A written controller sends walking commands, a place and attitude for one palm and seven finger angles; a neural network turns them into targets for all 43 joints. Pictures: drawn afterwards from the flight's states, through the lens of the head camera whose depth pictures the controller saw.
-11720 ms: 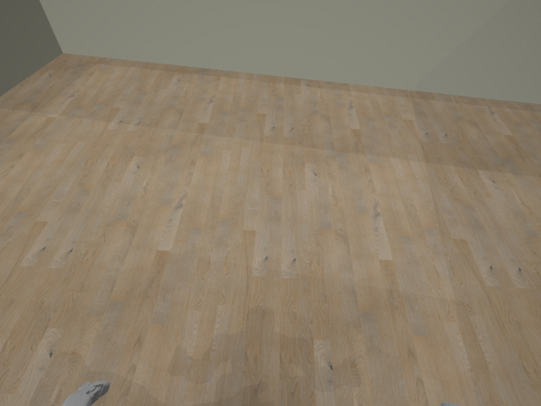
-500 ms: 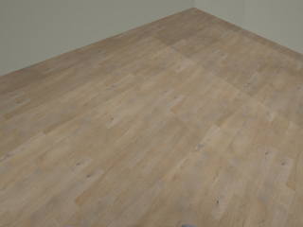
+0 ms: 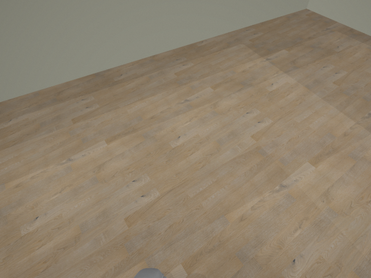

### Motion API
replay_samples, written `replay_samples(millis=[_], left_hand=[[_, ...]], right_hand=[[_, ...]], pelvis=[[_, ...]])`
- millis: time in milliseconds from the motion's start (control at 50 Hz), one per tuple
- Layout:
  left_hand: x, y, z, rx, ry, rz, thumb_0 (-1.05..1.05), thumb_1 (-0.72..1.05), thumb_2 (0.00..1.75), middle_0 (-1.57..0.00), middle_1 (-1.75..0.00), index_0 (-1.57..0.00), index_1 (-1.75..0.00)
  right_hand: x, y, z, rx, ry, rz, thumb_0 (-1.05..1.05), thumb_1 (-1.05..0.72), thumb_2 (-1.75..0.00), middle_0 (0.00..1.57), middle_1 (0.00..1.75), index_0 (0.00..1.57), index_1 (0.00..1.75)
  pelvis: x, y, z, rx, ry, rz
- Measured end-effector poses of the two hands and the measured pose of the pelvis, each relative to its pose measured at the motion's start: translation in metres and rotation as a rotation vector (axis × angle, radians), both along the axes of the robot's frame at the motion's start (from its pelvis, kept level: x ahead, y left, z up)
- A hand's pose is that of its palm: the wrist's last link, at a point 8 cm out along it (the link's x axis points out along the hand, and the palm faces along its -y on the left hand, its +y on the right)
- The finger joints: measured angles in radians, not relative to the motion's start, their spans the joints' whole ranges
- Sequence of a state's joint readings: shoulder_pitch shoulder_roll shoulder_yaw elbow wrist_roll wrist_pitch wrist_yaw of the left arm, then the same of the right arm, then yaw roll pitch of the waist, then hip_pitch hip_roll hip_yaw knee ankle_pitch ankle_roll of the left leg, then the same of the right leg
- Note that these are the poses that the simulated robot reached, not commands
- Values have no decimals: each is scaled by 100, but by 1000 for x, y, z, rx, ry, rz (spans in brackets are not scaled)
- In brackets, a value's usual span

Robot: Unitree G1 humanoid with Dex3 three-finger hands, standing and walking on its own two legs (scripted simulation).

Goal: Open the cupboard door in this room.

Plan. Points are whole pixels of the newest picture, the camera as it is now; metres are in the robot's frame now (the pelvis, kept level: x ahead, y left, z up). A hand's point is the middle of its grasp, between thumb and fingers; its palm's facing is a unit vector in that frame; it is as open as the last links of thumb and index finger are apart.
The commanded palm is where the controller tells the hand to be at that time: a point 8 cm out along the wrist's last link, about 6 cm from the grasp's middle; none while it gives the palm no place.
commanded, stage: turn or walk to find it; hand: left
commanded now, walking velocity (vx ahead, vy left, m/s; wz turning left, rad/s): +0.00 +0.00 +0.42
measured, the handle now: out of the picture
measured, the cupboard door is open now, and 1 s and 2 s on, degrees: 0 0 0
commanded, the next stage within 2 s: none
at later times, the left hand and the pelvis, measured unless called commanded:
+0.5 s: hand out of the picture +0.01 +0.28 -0.16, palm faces +0.24 -0.94 -0.25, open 7.4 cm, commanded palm none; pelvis -0.03 +0.05 +0.00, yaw +11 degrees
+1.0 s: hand out of the picture -0.07 +0.19 -0.16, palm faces +0.43 -0.86 -0.26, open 7.4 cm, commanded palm none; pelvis -0.05 +0.00 +0.00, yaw +25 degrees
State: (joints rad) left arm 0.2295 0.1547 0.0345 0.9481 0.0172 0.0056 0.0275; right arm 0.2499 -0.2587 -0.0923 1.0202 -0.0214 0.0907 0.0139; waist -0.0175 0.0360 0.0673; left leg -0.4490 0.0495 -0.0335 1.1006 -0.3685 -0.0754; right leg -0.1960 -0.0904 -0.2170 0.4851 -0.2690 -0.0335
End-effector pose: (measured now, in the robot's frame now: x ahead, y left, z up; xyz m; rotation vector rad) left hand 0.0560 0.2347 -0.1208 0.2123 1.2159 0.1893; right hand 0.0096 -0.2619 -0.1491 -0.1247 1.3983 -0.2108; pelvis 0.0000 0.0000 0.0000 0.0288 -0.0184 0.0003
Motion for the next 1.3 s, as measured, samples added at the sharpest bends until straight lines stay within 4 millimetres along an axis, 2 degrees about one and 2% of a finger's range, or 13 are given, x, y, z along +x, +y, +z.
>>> replay_samples(millis=[100, 200, 300, 400, 480, 620, 700, 840, 960, 1060, 1180, 1240, 1300], left_hand=[[-44, 24, -14, -16, 71, 81, 1, 90, 90, -20, -30, -21, -30], [-85, 59, -38, -35, 132, 167, 1, 90, 90, -20, -30, -21, -30], [-96, 80, -33, -35, 157, 207, 1, 90, 90, -20, -30, -20, -30], [-82, 89, -20, -28, 71, 220, 1, 91, 90, -19, -30, -20, -30], [-68, 87, -13, -13, 12, 219, 1, 91, 90, -19, -30, -20, -30], [-43, 63, -1, 17, -78, 205, 1, 90, 90, -19, -30, -20, -30], [-46, 40, 2, 44, -116, 212, 1, 90, 90, -20, -30, -20, -30], [-92, 11, 11, 35, -72, 311, 1, 90, 90, -20, -30, -21, -30], [-137, -1, 2, 6, -19, 404, 1, 90, 90, -20, -30, -21, -30], [-183, 1, -11, -24, 36, 483, 1, 90, 90, -20, -30, -21, -30], [-244, 19, -39, -60, 102, 586, 1, 90, 90, -20, -30, -21, -30], [-261, 27, -38, -65, 138, 610, 1, 90, 90, -20, -30, -20, -30], [-265, 35, -30, -64, 121, 626, 1, 91, 90, -20, -30, -20, -30]], right_hand=[[38, 18, 6, -25, -48, 99, 1, -91, -90, 20, 30, 20, 29], [83, 52, 11, -58, -169, 200, 1, -91, -90, 20, 30, 20, 29], [100, 82, 28, -54, -234, 257, 0, -91, -90, 20, 30, 20, 29], [99, 97, 30, -29, -234, 289, 0, -91, -90, 20, 30, 21, 30], [90, 97, 25, -7, -216, 292, 0, -91, -90, 20, 30, 21, 30], [60, 69, 4, 25, -132, 277, 0, -90, -90, 20, 30, 21, 30], [49, 44, -14, 42, -81, 277, 1, -91, -90, 20, 30, 21, 30], [49, 21, -9, 36, -23, 339, 1, -91, -90, 20, 30, 20, 29], [59, 22, -2, 11, -3, 413, 1, -91, -90, 20, 30, 20, 29], [82, 48, 4, -8, -43, 503, 1, -91, -90, 20, 30, 20, 29], [111, 103, 12, -20, -185, 619, 1, -91, -90, 20, 30, 20, 29], [113, 124, 23, -9, -231, 652, 1, -91, -90, 20, 30, 20, 29], [111, 138, 30, -3, -238, 680, 0, -91, -90, 20, 30, 20, 30]], pelvis=[[-7, 15, -4, -9, 10, 46], [-13, 40, -17, -29, 11, 96], [-18, 51, -7, -45, 1, 121], [-22, 56, 0, -51, 2, 157], [-26, 52, 1, -43, 4, 184], [-32, 29, -5, -25, 12, 236], [-35, 10, -12, -19, 10, 273], [-40, -5, -2, 3, -4, 359], [-45, -6, 0, 2, -2, 418], [-57, 3, -3, -9, 2, 465], [-77, 25, -17, -25, -5, 517], [-83, 30, -12, -35, -11, 523], [-88, 34, -4, -52, -10, 550]])
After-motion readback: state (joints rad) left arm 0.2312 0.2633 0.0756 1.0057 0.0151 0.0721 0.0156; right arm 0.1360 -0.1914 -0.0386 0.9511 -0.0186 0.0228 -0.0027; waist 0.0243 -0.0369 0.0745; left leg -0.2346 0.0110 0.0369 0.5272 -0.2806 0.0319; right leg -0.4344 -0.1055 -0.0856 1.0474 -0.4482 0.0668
